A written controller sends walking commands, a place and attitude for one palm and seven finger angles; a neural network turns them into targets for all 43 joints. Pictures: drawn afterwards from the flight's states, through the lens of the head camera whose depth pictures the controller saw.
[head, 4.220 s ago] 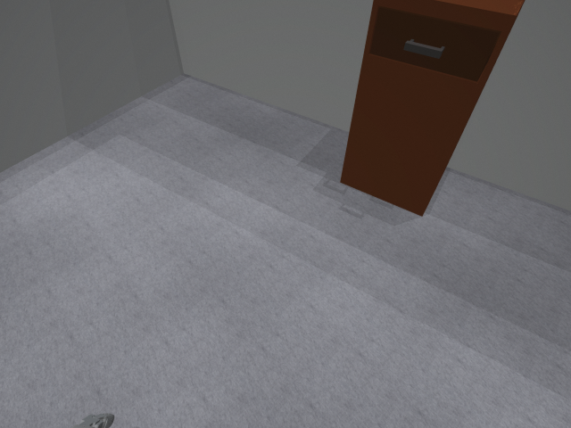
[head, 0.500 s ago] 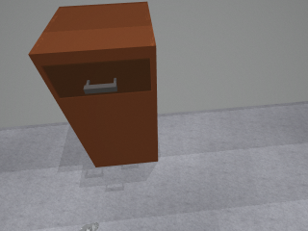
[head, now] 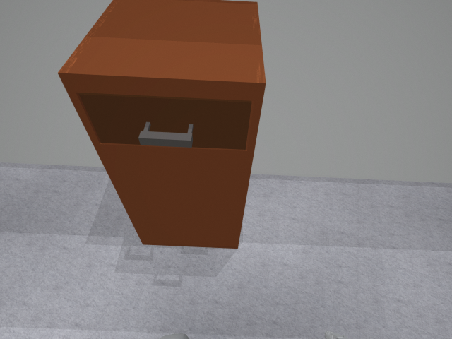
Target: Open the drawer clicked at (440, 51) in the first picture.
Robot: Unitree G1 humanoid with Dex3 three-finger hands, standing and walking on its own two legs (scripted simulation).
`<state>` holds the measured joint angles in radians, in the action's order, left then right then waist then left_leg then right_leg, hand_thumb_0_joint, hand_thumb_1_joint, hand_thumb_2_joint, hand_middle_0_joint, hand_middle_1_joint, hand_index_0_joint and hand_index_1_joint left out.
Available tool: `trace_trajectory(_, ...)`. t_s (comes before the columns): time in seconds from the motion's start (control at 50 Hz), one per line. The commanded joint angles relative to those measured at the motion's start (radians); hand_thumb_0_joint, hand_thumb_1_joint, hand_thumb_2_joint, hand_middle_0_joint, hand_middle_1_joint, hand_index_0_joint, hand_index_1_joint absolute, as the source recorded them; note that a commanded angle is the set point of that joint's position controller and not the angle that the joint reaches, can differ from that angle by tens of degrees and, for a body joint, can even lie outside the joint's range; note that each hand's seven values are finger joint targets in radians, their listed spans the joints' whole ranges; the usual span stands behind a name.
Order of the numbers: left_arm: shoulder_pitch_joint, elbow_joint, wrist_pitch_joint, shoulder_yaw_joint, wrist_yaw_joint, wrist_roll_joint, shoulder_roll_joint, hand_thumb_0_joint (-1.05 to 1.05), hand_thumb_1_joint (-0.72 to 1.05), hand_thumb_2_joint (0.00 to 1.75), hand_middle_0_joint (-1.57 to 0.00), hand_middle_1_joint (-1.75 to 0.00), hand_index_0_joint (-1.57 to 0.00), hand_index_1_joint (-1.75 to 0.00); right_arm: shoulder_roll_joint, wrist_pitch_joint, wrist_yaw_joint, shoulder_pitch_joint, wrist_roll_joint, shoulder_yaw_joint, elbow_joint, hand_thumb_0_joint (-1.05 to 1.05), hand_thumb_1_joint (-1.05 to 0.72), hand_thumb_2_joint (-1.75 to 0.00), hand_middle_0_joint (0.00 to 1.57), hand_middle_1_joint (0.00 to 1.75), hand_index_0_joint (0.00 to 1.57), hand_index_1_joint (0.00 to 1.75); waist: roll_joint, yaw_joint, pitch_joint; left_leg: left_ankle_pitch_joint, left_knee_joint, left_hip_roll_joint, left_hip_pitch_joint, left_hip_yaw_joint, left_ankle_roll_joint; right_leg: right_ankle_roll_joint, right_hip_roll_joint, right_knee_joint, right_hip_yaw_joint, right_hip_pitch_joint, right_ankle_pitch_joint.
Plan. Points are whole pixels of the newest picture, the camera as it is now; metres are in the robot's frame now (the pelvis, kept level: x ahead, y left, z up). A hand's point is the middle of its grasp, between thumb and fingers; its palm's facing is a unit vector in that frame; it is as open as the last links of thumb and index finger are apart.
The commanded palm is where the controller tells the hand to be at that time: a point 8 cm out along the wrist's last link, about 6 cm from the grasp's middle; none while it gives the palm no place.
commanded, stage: come to a stop and stand still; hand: left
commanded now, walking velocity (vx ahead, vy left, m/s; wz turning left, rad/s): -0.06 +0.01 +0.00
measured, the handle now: (167, 133) +0.55 +0.21 +0.00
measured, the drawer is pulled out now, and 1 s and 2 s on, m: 0.00 0.00 0.00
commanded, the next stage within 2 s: look again from close up in 1.42 s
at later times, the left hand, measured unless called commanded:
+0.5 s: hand out of the picture -0.02 +0.12 -0.14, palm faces +0.13 -0.95 -0.27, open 7.3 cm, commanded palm none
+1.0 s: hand out of the picture -0.06 +0.14 -0.17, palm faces +0.09 -0.99 -0.14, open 7.4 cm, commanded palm none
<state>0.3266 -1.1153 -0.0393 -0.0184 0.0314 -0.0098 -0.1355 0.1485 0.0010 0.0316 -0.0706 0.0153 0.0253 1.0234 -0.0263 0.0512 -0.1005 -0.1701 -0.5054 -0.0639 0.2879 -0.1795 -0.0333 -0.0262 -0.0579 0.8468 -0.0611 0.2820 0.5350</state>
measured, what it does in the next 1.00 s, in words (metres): steps on the spot: right foot, then left foot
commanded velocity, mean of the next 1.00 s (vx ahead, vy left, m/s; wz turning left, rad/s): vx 0.05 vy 0.07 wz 0.00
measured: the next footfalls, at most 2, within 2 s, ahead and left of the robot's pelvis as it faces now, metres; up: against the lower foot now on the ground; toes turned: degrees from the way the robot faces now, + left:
right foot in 0.16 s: +0.04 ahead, -0.14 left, +0.00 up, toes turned -1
left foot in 0.70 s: -0.06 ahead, +0.10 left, +0.00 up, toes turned +5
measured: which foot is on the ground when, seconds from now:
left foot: down 0.00-0.18, up 0.20-0.68, down 0.70-1.00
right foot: up 0.00-0.14, down 0.16-1.00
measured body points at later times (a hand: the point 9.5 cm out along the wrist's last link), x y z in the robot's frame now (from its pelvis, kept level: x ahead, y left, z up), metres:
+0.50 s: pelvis -0.04 -0.07 +0.02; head -0.02 -0.11 +0.47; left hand -0.02 +0.17 -0.12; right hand -0.04 -0.32 -0.15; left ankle -0.10 +0.09 -0.67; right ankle +0.00 -0.15 -0.73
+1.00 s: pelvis -0.03 -0.02 +0.01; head -0.02 -0.01 +0.46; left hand -0.06 +0.19 -0.16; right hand -0.03 -0.23 -0.15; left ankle -0.10 +0.10 -0.73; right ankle +0.00 -0.15 -0.73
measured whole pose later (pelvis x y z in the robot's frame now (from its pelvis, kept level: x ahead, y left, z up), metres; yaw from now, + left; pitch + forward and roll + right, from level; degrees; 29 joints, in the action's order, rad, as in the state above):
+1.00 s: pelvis -0.03 -0.02 +0.01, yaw +2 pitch +0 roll +0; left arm 0.28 -1.17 -0.01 -0.01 0.02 -0.01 -0.12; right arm 0.14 -0.02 0.03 -0.28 0.01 0.00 1.13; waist 0.00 0.02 -0.02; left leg -0.32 -0.42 -0.03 0.10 -0.06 0.01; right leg -0.02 -0.06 0.43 -0.08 0.24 0.19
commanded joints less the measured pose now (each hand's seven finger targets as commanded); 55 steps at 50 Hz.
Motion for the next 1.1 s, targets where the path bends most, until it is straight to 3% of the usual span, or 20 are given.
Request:
trace_trajectory(0.0, 0.059, 0.080, 0.000, -0.039, 0.009, -0.005, -0.074, 0.00, 0.90, 0.90, -0.20, -0.30, -0.20, -0.30, 0.208, 0.019, 0.009, -0.076, 0.001, 0.063, -0.030, 0.00, -0.90, -0.90, 0.20, 0.30, 0.20, 0.30, 0.150, -0.049, 0.198, 0.509, 0.144, -0.290, -0.153, 0.198, -0.154, -0.002, -0.014, 0.120, 0.026, 0.081, -0.020)
trace_trajectory(0.04, 0.077, 0.091, 0.000, -0.042, 0.008, -0.005, -0.057, 0.00, 0.90, 0.90, -0.20, -0.30, -0.20, -0.30, 0.197, 0.023, -0.002, -0.033, 0.005, 0.068, -0.046, 0.00, -0.90, -0.90, 0.20, 0.30, 0.20, 0.30, 0.177, -0.032, 0.175, 0.259, 0.173, -0.275, -0.043, 0.193, -0.131, 0.006, -0.019, 0.033, 0.008, 0.017, -0.061)
trace_trajectory(0.1, 0.163, 0.066, 0.014, -0.041, 0.008, -0.014, -0.054, 0.00, 0.90, 0.90, -0.20, -0.30, -0.20, -0.30, 0.160, 0.033, -0.019, 0.001, 0.004, 0.065, -0.059, 0.00, -0.90, -0.90, 0.20, 0.30, 0.20, 0.30, 0.120, 0.015, 0.114, -0.264, 0.159, -0.179, 0.171, 0.170, -0.050, 0.006, 0.002, -0.236, -0.035, -0.157, -0.225)
trace_trajectory(0.12, 0.176, 0.067, 0.022, -0.042, 0.010, -0.024, -0.099, 0.00, 0.90, 0.90, -0.20, -0.30, -0.20, -0.30, 0.115, 0.039, -0.025, -0.012, -0.003, 0.058, -0.064, 0.00, -0.90, -0.90, 0.20, 0.30, 0.20, 0.30, -0.033, 0.022, 0.060, -0.360, 0.036, -0.080, 0.225, 0.116, 0.003, 0.015, -0.057, -0.428, 0.064, -0.127, -0.143)
trace_trajectory(0.14, 0.107, 0.103, 0.030, -0.046, 0.009, -0.032, -0.182, 0.00, 0.90, 0.90, -0.20, -0.30, -0.20, -0.30, 0.050, 0.052, -0.034, -0.036, -0.010, 0.047, -0.084, 0.00, -0.90, -0.90, 0.20, 0.30, 0.20, 0.30, -0.264, -0.011, 0.005, -0.347, -0.167, 0.016, 0.203, 0.071, 0.056, 0.088, -0.253, -0.675, 0.361, 0.069, 0.183)
trace_trajectory(0.16, 0.015, 0.155, 0.022, -0.056, 0.011, -0.027, -0.244, 0.00, 0.90, 0.90, -0.20, -0.30, -0.20, -0.30, 0.085, 0.062, -0.040, -0.026, -0.005, 0.054, -0.095, 0.00, -0.90, -0.90, 0.20, 0.30, 0.20, 0.30, -0.236, -0.007, -0.017, -0.322, -0.341, 0.017, 0.114, 0.121, 0.052, 0.153, -0.351, -0.813, 0.475, 0.262, 0.351)
trace_trajectory(0.18, -0.051, 0.174, 0.029, -0.066, 0.015, -0.024, -0.252, 0.00, 0.90, 0.90, -0.20, -0.30, -0.20, -0.30, 0.089, 0.070, -0.040, -0.026, 0.001, 0.056, -0.084, 0.00, -0.90, -0.90, 0.20, 0.30, 0.20, 0.30, -0.263, -0.018, -0.051, -0.273, -0.440, 0.012, 0.129, 0.184, 0.040, 0.145, -0.339, -0.837, 0.508, 0.315, 0.351)
trace_trajectory(0.22, -0.130, 0.181, 0.038, -0.059, 0.009, -0.021, -0.212, 0.00, 0.90, 0.90, -0.20, -0.30, -0.20, -0.30, 0.110, 0.061, -0.044, -0.143, 0.011, 0.059, -0.029, 0.00, -0.90, -0.90, 0.20, 0.30, 0.20, 0.30, -0.163, -0.075, -0.050, -0.157, -0.523, 0.014, 0.154, 0.191, 0.040, 0.103, -0.260, -0.752, 0.339, 0.235, 0.152)
trace_trajectory(0.26, -0.100, 0.177, 0.046, -0.061, 0.006, -0.016, -0.193, 0.00, 0.90, 0.90, -0.20, -0.30, -0.20, -0.30, 0.108, 0.050, -0.045, -0.198, 0.013, 0.056, -0.007, 0.00, -0.90, -0.90, 0.20, 0.30, 0.20, 0.30, -0.112, -0.063, -0.004, -0.113, -0.512, 0.018, 0.172, 0.171, 0.054, 0.099, -0.229, -0.693, 0.248, 0.100, -0.027)
trace_trajectory(0.36, 0.026, 0.137, 0.054, -0.069, 0.007, -0.012, -0.189, 0.00, 0.90, 0.90, -0.20, -0.30, -0.20, -0.30, 0.111, 0.037, -0.038, -0.186, 0.015, 0.047, -0.026, 0.00, -0.90, -0.90, 0.20, 0.30, 0.20, 0.30, -0.092, 0.010, 0.061, -0.148, -0.416, 0.012, 0.238, 0.177, 0.075, 0.147, -0.270, -0.658, 0.257, -0.171, -0.188)
trace_trajectory(0.44, 0.041, 0.121, 0.052, -0.073, 0.007, -0.017, -0.204, 0.00, 0.90, 0.90, -0.20, -0.30, -0.20, -0.30, 0.107, 0.037, -0.033, -0.196, 0.011, 0.038, -0.028, 0.00, -0.90, -0.90, 0.20, 0.30, 0.20, 0.30, -0.114, 0.021, 0.089, -0.217, -0.298, 0.011, 0.184, 0.170, 0.071, 0.176, -0.279, -0.649, 0.259, -0.205, -0.261)
trace_trajectory(0.54, -0.005, 0.100, 0.044, -0.074, 0.002, -0.020, -0.216, 0.00, 0.90, 0.90, -0.20, -0.30, -0.20, -0.30, 0.087, 0.027, -0.027, -0.251, 0.002, 0.025, -0.002, 0.00, -0.90, -0.90, 0.20, 0.30, 0.20, 0.30, -0.154, -0.001, 0.114, -0.234, -0.133, 0.029, 0.043, 0.134, 0.052, 0.176, -0.246, -0.654, 0.227, -0.140, -0.253)
trace_trajectory(0.6, -0.059, 0.083, 0.034, -0.068, 0.003, -0.011, -0.196, 0.00, 0.90, 0.90, -0.20, -0.30, -0.20, -0.30, 0.071, 0.016, -0.018, -0.351, 0.000, 0.015, 0.044, 0.00, -0.90, -0.90, 0.20, 0.30, 0.20, 0.30, -0.146, -0.055, 0.121, -0.101, 0.080, 0.041, -0.152, 0.102, 0.041, 0.121, -0.188, -0.615, 0.165, -0.016, -0.178)
trace_trajectory(0.62, -0.071, 0.076, 0.031, -0.060, 0.002, -0.006, -0.170, 0.00, 0.90, 0.90, -0.20, -0.30, -0.20, -0.30, 0.077, 0.008, -0.014, -0.376, 0.000, 0.010, 0.062, 0.00, -0.90, -0.90, 0.20, 0.30, 0.20, 0.30, -0.080, -0.068, 0.110, -0.077, 0.156, 0.021, -0.211, 0.122, 0.035, 0.092, -0.144, -0.565, 0.134, 0.040, -0.158)
trace_trajectory(0.64, -0.059, 0.074, 0.028, -0.048, -0.001, 0.001, -0.130, 0.00, 0.90, 0.90, -0.20, -0.30, -0.20, -0.30, 0.107, 0.001, -0.010, -0.373, 0.007, 0.011, 0.063, 0.00, -0.90, -0.90, 0.20, 0.30, 0.20, 0.30, 0.047, -0.058, 0.083, -0.117, 0.218, -0.061, -0.179, 0.227, 0.008, 0.061, -0.075, -0.480, 0.083, 0.081, -0.165)
trace_trajectory(0.66, -0.047, 0.079, 0.026, -0.039, -0.006, 0.001, -0.092, 0.00, 0.90, 0.90, -0.20, -0.30, -0.20, -0.30, 0.152, -0.002, -0.007, -0.345, 0.008, 0.016, 0.044, 0.00, -0.90, -0.90, 0.20, 0.30, 0.20, 0.30, 0.146, -0.044, 0.057, -0.216, 0.294, -0.166, -0.071, 0.337, -0.025, 0.034, -0.026, -0.398, 0.011, 0.054, -0.203)
trace_trajectory(0.68, -0.030, 0.081, 0.033, -0.033, -0.009, -0.001, -0.061, 0.00, 0.90, 0.90, -0.20, -0.30, -0.20, -0.30, 0.183, 0.001, -0.002, -0.294, 0.011, 0.016, 0.021, 0.00, -0.90, -0.90, 0.20, 0.30, 0.20, 0.30, 0.156, -0.019, 0.040, -0.296, 0.325, -0.204, 0.053, 0.376, -0.049, 0.024, -0.007, -0.366, -0.020, 0.005, -0.233)
trace_trajectory(0.72, -0.041, 0.047, 0.028, -0.025, -0.012, -0.011, -0.070, 0.00, 0.90, 0.90, -0.20, -0.30, -0.20, -0.30, 0.139, -0.009, 0.004, -0.218, 0.004, 0.004, 0.032, 0.00, -0.90, -0.90, 0.20, 0.30, 0.20, 0.30, 0.205, -0.011, -0.003, -0.265, 0.348, -0.138, 0.083, 0.309, -0.029, 0.017, -0.017, -0.365, -0.015, -0.059, -0.326)
trace_trajectory(0.86, 0.009, -0.020, 0.047, -0.008, -0.003, -0.003, -0.086, 0.00, 0.90, 0.90, -0.20, -0.30, -0.20, -0.30, 0.087, -0.020, 0.011, -0.287, -0.007, -0.008, 0.084, 0.00, -0.90, -0.90, 0.20, 0.30, 0.20, 0.30, 0.008, -0.034, 0.034, 0.052, 0.190, -0.062, -0.064, 0.187, 0.014, 0.028, -0.057, -0.460, 0.044, -0.107, -0.493)
trace_trajectory(1.08, 0.013, -0.035, 0.046, -0.003, 0.006, 0.000, -0.073, 0.00, 0.90, 0.90, -0.20, -0.30, -0.20, -0.30, 0.073, -0.030, 0.020, -0.306, -0.007, -0.014, 0.113, 0.00, -0.90, -0.90, 0.20, 0.30, 0.20, 0.30, 0.066, -0.036, 0.047, 0.190, 0.180, -0.069, -0.111, 0.168, 0.017, 0.027, -0.058, -0.435, 0.027, -0.145, -0.562)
